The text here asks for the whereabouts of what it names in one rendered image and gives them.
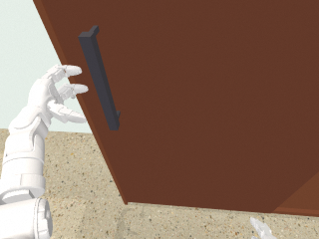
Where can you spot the left robot upper arm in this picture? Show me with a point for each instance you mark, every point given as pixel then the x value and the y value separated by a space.
pixel 27 219

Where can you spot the robot left hand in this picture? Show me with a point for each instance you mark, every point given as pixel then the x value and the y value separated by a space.
pixel 43 93

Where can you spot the left robot forearm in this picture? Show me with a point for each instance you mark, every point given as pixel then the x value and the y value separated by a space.
pixel 24 157

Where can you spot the wardrobe door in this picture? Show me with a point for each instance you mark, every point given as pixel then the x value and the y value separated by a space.
pixel 219 99
pixel 306 197

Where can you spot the robot right hand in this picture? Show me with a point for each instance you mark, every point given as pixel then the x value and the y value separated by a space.
pixel 263 230

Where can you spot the handle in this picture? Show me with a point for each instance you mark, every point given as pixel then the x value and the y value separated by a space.
pixel 91 50

